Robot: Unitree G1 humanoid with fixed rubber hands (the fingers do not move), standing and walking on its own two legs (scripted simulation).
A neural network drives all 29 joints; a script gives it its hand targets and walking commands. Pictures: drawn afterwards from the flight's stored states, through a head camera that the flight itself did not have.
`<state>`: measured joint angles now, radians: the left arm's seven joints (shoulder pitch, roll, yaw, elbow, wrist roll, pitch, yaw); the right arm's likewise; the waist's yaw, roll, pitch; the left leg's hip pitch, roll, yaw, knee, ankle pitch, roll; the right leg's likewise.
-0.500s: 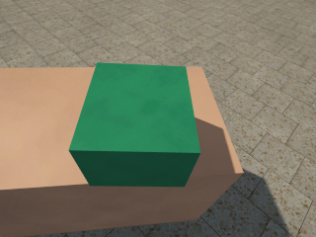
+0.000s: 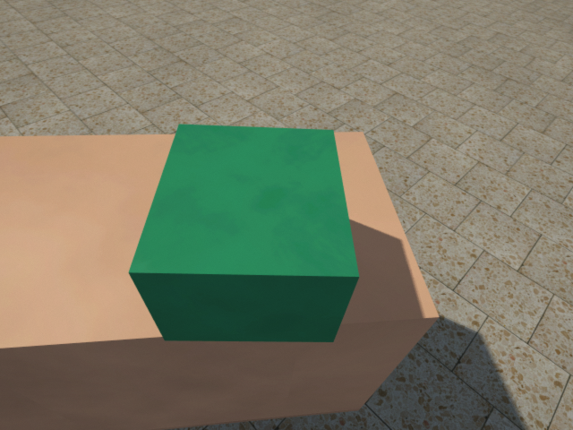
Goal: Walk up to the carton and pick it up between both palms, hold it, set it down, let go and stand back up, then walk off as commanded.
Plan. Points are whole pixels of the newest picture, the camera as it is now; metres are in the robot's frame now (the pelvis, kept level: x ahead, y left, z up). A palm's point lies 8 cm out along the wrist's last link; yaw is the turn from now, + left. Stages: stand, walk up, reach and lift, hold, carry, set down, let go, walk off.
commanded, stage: walk up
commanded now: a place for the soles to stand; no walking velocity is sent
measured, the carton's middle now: (253, 229) +0.44 +0.06 +0.02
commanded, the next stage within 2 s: reach and lift in 0.04 s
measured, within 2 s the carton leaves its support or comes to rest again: neither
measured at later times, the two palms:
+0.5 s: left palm (86, 416) +0.18 +0.28 -0.09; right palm out of the picture +0.14 -0.29 -0.10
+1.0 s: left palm out of the picture +0.13 +0.28 -0.06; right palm out of the picture +0.12 -0.25 -0.04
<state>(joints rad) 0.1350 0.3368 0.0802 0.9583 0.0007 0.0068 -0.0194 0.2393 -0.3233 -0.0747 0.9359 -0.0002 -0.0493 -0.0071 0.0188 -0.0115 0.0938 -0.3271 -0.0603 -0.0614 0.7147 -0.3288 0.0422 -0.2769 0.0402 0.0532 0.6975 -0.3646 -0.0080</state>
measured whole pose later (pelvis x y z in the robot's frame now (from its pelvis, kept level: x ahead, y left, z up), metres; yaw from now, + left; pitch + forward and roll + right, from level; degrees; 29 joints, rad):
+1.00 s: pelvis -0.04 +0.02 +0.01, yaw -1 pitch -3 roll -2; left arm 0.19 0.29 0.04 0.47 -0.01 0.06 0.13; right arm 0.13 -0.29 -0.09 0.78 0.01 -0.27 0.13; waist 0.02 -0.03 0.07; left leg -0.34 -0.04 -0.05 0.58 -0.20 0.02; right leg -0.27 0.04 0.06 0.51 -0.20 0.00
